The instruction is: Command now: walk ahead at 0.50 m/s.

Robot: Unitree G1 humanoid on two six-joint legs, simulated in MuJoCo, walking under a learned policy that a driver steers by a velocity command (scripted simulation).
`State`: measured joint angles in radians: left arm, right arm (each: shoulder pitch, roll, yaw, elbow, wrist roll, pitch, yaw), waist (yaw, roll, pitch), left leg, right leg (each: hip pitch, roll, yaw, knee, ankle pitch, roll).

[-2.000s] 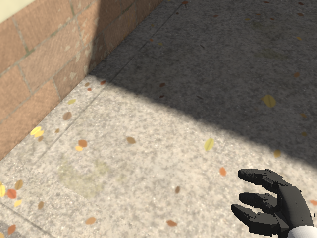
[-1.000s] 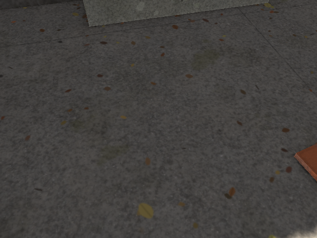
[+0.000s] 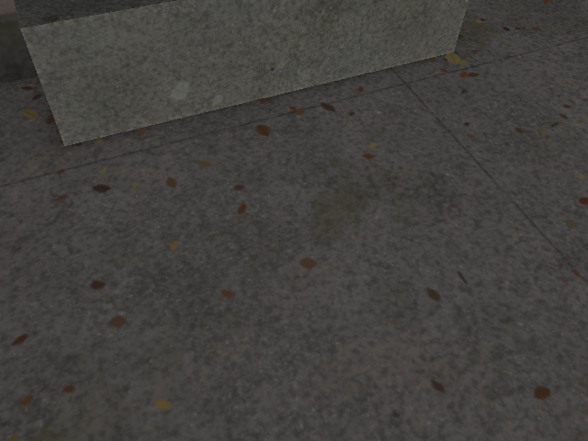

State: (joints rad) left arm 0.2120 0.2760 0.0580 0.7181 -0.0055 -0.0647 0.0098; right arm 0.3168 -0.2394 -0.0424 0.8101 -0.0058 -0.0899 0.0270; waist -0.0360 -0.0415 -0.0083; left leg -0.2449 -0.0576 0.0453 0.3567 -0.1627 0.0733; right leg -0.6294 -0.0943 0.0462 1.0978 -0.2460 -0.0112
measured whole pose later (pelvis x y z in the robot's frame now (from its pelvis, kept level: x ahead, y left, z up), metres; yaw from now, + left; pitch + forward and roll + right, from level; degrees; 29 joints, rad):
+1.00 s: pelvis +0.50 +0.04 -0.01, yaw +23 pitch +2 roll +0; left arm 0.19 0.28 0.07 0.79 -0.01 -0.11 0.01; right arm 0.23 -0.27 -0.08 0.71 0.01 -0.04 0.03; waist -0.01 -0.01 0.05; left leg -0.37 -0.08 0.01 0.51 -0.18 0.09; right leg -0.44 -0.08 0.03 1.21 -0.37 0.01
